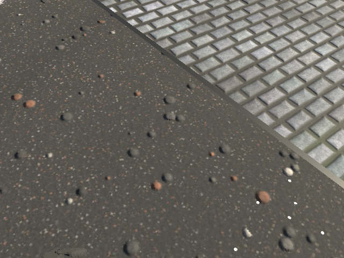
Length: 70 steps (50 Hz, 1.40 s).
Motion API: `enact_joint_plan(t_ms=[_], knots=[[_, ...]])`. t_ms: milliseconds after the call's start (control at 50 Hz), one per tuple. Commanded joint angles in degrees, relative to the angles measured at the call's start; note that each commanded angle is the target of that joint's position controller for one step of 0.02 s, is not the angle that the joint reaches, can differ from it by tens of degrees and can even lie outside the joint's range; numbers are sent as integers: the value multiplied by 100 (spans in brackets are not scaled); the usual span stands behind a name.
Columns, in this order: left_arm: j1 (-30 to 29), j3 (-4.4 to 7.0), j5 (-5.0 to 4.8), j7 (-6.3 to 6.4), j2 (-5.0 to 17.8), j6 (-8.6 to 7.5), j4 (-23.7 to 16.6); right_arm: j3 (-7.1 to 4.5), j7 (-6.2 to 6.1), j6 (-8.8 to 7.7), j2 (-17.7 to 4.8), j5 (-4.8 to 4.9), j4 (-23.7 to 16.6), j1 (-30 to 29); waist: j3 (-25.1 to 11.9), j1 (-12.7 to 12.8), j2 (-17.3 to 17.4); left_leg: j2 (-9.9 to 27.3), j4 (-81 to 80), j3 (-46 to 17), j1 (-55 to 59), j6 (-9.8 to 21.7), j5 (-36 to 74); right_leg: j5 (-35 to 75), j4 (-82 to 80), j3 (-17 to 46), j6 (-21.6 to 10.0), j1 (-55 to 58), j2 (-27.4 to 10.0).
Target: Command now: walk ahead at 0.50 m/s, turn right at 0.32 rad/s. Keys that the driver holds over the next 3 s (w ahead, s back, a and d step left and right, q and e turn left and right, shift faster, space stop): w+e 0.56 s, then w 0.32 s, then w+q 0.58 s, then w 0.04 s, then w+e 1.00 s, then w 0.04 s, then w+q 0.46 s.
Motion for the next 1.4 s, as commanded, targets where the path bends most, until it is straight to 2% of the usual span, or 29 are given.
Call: enact_joint_plan(t_ms=[20,100,140,160,180,200,220,240,260,300,380,520,620,640,660,680,700,720,780,920,1020,1080,1100,1120,1140,1160,1220,1300,1400], knots=[[-1049,16,-53,-174,159,-119,-658,-246,-57,-47,-994,10,-122,172,296,-203,737,1513,-485,-306,360,325,2664,247,-913,-173,-52,120,97],[-824,121,34,-317,415,-118,-747,-319,-99,62,-1191,-5,-99,29,95,107,896,1666,418,27,973,209,5492,-710,-1159,-549,-443,779,484],[235,305,51,-287,787,-62,-541,-377,-183,180,-1378,-54,-161,-55,-497,682,993,1563,1949,193,966,84,6958,-988,-1381,-736,-700,2042,835],[1116,440,51,-205,1074,-44,-372,-378,-207,169,-1421,-61,-267,-160,-933,1141,828,1413,3229,308,-56,-55,6272,-506,-1537,-277,-948,3663,620],[1824,563,195,-107,1649,-39,-304,-191,-152,48,-817,-181,-568,241,-1851,1019,-492,645,5621,338,-2681,-427,2522,15,-1175,2122,-1889,6435,-953],[1903,520,131,-74,1425,-58,-292,-57,-28,-147,-738,-172,-574,466,-2821,952,-928,-139,6964,-642,-3944,-572,-1509,-762,-2072,4668,-2674,7441,-1791],[1782,458,118,-11,1099,-18,-290,-206,57,-276,-1216,47,-762,-217,-2231,1137,-424,285,7120,-1068,-4425,-479,-1020,-1352,-2320,3975,-2220,6945,-1422],[1417,406,83,20,960,-3,-339,-175,59,-343,-1191,108,-967,-712,-1348,980,6,525,6745,-925,-4550,-441,-545,-1244,-2480,3162,-1943,5934,-1187],[1095,384,74,16,943,-9,-392,-176,15,-354,-1138,6,-1034,-907,-738,707,516,676,6310,-766,-4392,-467,-338,-691,-2665,2700,-1786,4925,-941],[791,332,160,5,828,-35,-508,-235,-21,-224,-1124,-92,-1082,-740,-270,271,413,888,5777,-700,-3854,-608,-126,-57,-2966,2209,-1725,3700,-611],[844,378,99,84,989,-54,-351,-167,-91,-24,-830,-192,-1212,-996,-17,192,138,904,4483,-400,-3578,-897,429,488,-3084,1543,-1615,2584,-233],[1552,435,-40,206,1133,115,-34,-171,13,-101,-783,4,-1528,-2426,-168,792,-269,302,1771,-504,-2720,-867,2018,-634,-2489,1866,-1082,2961,-52],[1460,342,70,224,756,168,-67,-443,57,-238,-1186,-46,-1279,-1382,-670,219,-408,547,1005,-603,-1088,-222,1493,-289,-1012,2118,-684,3459,18],[1539,222,163,202,442,134,-161,-514,22,-246,-1458,-143,-1224,-541,-1443,-81,198,1511,1169,-1548,384,196,1512,-1239,495,1644,-471,2764,347],[2494,138,3,196,232,79,-147,-639,59,-167,-1862,-164,-887,-1,-1884,232,2146,2635,739,-4158,1968,1300,501,-3673,2221,919,-71,759,1095],[2441,211,-52,210,762,62,-25,-574,89,-137,-1403,25,-920,49,-1551,55,1674,2717,403,-4855,1831,1323,-1027,-3703,2999,1009,15,-33,689],[1675,289,-29,200,1039,70,-124,-485,67,-115,-1072,49,-975,-219,-774,-108,1038,2403,296,-3966,1137,1054,-1113,-3110,3179,989,42,-215,505],[1200,285,63,208,995,66,-244,-432,68,-78,-998,-14,-1004,-480,-377,-36,636,2130,211,-3256,445,885,-530,-2723,3045,785,50,-87,341],[996,250,127,151,681,15,-335,-335,85,-75,-772,-67,-879,-705,11,302,837,1591,-143,-2185,-594,773,906,-2265,2249,522,61,439,-7],[41,55,156,80,273,-53,-502,-432,60,12,-1221,112,-490,-390,56,101,785,1376,-404,-1211,-1056,787,1820,-1002,-185,86,192,1130,-14],[-556,135,68,-4,494,-168,-690,-459,40,137,-1366,188,-276,14,127,0,837,1522,-47,-1531,-870,652,1483,-755,-1255,129,187,1786,267],[191,306,92,36,769,-223,-497,-443,-2,198,-1313,171,-273,-43,-222,495,800,1294,767,-1556,-1065,346,1720,-899,-1869,34,-60,3285,340],[936,417,175,101,1040,-232,-398,-360,8,170,-1069,112,-352,-150,-724,881,614,952,1854,-1303,-1617,122,1572,-885,-1812,492,-321,4474,-210],[1750,548,302,164,1554,-173,-324,-203,1,86,-552,59,-539,134,-1634,1074,-580,291,3843,-596,-3365,-275,-83,-1018,-1766,2145,-951,6509,-1599],[2041,543,243,132,1429,-105,-153,-222,-19,34,-717,172,-582,352,-1877,1042,-1389,252,5054,-684,-4335,-386,-1699,-2070,-2354,3711,-1458,6591,-2171],[1803,436,171,124,1060,-103,-144,-366,-27,62,-1156,241,-553,101,-1129,1018,-788,552,5621,-864,-4676,-393,-1322,-2681,-2546,3327,-1331,5951,-1967],[861,264,201,79,519,-151,-129,-419,-17,224,-1010,138,-643,-411,-8,568,-434,985,5377,-736,-4317,-431,-266,-1922,-3146,1716,-1013,4174,-1326],[683,360,236,100,638,-281,78,-394,10,383,-723,119,-753,-532,200,330,-202,1084,5008,-750,-4067,-547,469,-556,-3548,589,-1014,3602,-1205],[869,455,204,183,933,-243,342,-315,165,357,-585,110,-1002,-1300,325,541,-26,1050,3432,-493,-3896,-499,1718,-71,-3574,-378,-871,3791,-1080]])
